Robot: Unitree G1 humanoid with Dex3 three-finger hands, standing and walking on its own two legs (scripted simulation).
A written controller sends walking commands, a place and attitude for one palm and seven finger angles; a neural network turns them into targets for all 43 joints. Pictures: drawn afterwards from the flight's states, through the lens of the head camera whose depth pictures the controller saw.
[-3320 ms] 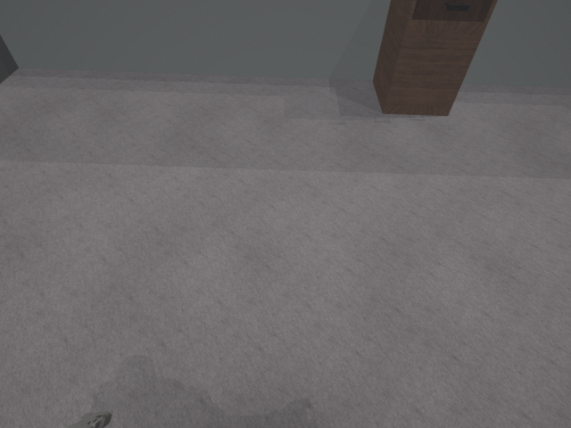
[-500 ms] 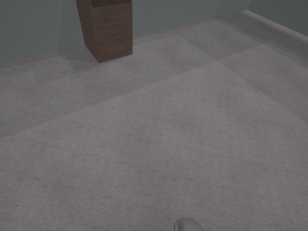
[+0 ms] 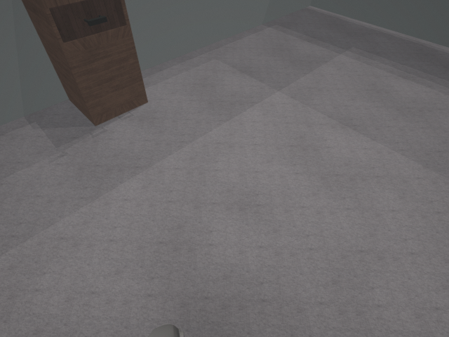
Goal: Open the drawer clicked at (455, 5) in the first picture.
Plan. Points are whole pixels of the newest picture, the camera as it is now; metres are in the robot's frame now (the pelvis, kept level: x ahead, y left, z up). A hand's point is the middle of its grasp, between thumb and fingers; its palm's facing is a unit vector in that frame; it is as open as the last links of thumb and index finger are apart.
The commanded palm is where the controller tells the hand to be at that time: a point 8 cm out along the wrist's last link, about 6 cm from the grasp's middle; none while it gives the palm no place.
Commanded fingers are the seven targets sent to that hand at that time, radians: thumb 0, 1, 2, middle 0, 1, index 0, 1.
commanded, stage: walk to a spot facing it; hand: left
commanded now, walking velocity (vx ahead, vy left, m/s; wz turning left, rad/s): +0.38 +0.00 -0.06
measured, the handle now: (95, 19) +1.70 +0.75 -0.10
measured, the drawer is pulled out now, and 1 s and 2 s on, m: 0.00 0.00 0.00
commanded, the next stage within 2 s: none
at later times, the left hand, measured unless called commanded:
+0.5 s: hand (122, 297) +0.24 +0.24 -0.17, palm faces +0.00 -0.99 -0.16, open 7.4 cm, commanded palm none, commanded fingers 0.00 0.90 0.90 -0.20 -0.30 -0.20 -0.30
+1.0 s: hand (171, 212) +0.46 +0.15 -0.16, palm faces -0.02 -0.98 -0.21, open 7.2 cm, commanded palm none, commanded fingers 0.00 0.90 0.90 -0.20 -0.30 -0.20 -0.30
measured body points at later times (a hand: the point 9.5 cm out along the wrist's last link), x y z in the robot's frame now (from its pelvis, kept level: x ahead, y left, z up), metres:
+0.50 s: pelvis +0.21 +0.06 +0.01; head +0.21 +0.07 +0.46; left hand +0.24 +0.29 -0.15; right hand +0.16 -0.16 -0.15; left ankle +0.18 +0.15 -0.74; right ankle +0.27 -0.10 -0.66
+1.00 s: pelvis +0.42 -0.03 +0.01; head +0.42 -0.04 +0.46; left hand +0.46 +0.20 -0.14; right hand +0.45 -0.27 -0.15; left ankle +0.49 +0.12 -0.66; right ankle +0.41 -0.10 -0.74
